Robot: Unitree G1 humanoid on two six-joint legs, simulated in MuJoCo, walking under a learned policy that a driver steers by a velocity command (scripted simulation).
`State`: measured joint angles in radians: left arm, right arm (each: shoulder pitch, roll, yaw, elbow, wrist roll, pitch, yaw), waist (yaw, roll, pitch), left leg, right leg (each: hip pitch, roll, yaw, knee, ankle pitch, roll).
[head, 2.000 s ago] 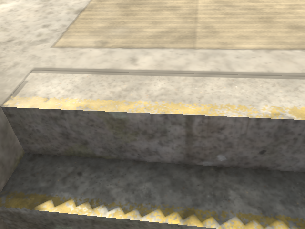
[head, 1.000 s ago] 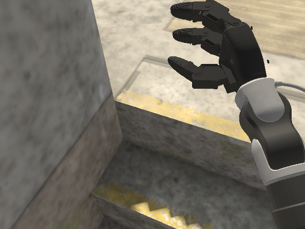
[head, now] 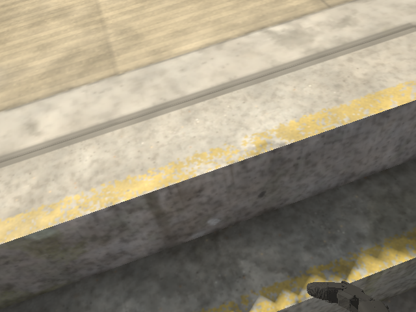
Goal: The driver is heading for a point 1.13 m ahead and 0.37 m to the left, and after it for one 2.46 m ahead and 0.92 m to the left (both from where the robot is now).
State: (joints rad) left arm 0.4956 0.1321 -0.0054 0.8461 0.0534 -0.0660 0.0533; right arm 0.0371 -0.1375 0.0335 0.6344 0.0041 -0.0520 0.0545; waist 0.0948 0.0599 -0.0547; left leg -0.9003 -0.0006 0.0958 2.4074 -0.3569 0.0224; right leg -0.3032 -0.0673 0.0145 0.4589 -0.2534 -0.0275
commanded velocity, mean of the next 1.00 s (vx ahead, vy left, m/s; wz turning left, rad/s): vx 0.41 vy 0.00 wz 0.50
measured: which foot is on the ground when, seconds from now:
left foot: up 0.00-0.36, down 0.38-0.62, up 0.64-1.00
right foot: down 0.00-0.34, up 0.36-0.60, down 0.62-1.00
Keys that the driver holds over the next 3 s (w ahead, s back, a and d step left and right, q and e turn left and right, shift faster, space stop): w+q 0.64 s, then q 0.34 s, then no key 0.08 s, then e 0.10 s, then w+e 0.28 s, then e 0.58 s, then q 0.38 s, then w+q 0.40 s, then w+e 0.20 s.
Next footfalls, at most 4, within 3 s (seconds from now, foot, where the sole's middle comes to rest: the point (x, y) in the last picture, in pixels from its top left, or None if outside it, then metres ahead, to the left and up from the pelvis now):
0.38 left None -0.08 0.13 -0.79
0.62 right None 0.21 -0.01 -0.56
1.12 left None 0.11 0.26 -0.57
1.78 right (219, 280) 0.41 0.10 -0.35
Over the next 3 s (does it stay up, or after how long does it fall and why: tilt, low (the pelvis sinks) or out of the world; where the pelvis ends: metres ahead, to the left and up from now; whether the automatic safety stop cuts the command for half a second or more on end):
stays up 0.60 0.36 0.65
